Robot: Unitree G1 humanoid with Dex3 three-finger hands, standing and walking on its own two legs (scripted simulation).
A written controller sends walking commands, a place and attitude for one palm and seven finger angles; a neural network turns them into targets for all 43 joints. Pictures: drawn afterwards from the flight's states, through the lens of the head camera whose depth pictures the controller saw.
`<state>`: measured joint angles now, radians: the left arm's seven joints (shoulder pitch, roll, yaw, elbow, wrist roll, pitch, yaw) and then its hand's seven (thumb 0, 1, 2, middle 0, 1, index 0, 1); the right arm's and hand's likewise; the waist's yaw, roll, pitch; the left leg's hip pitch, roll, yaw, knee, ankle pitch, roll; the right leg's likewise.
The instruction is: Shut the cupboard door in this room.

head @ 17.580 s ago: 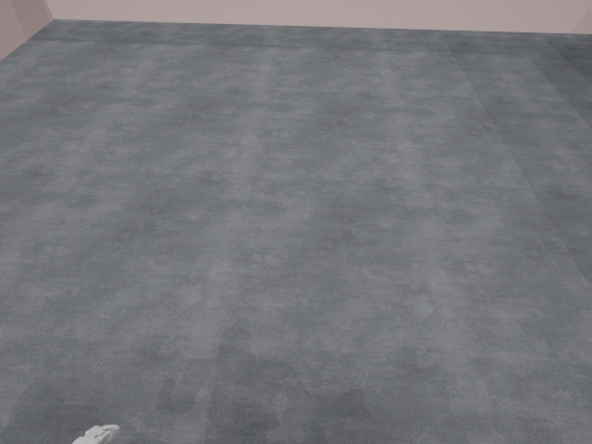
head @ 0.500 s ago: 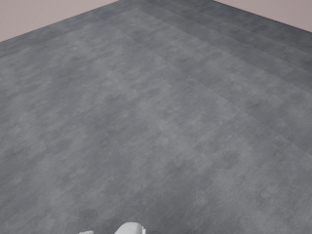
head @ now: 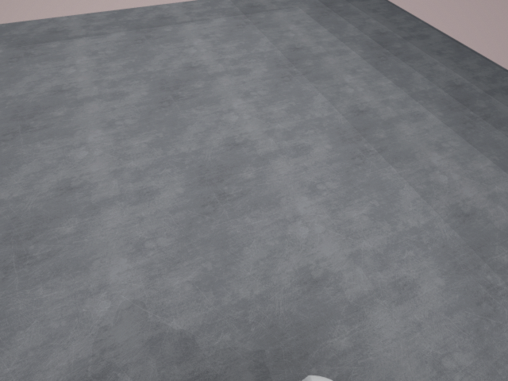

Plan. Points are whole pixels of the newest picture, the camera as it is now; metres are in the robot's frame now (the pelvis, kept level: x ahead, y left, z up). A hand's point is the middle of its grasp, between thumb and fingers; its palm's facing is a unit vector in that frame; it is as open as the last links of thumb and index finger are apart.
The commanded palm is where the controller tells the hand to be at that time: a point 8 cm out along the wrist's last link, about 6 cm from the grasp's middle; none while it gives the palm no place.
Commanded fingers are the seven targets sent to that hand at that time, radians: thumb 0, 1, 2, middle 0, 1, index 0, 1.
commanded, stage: turn or walk to find it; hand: left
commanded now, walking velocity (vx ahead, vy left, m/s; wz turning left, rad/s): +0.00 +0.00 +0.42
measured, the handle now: out of the picture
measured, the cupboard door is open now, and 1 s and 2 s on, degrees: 82 82 82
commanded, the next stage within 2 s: stand and wait in 1.42 s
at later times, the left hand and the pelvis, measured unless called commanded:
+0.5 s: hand out of the picture -0.02 +0.17 -0.17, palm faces +0.26 -0.93 -0.24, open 7.3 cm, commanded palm none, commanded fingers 0.00 0.90 0.90 -0.20 -0.30 -0.20 -0.30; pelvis -0.02 -0.03 +0.00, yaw +14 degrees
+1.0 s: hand out of the picture -0.02 +0.23 -0.16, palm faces +0.43 -0.87 -0.24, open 7.4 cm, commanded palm none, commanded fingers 0.00 0.90 0.90 -0.20 -0.30 -0.20 -0.30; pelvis -0.03 +0.00 +0.00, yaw +26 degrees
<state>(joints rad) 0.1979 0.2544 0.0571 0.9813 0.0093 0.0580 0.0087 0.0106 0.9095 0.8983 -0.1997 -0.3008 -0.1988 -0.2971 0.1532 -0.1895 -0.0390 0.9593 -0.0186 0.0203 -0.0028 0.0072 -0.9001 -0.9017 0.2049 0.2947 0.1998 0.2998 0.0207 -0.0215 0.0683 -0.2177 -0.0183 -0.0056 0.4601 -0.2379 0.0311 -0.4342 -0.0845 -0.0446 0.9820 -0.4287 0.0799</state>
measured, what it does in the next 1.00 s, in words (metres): steps on the spot, turning left: right foot, then left foot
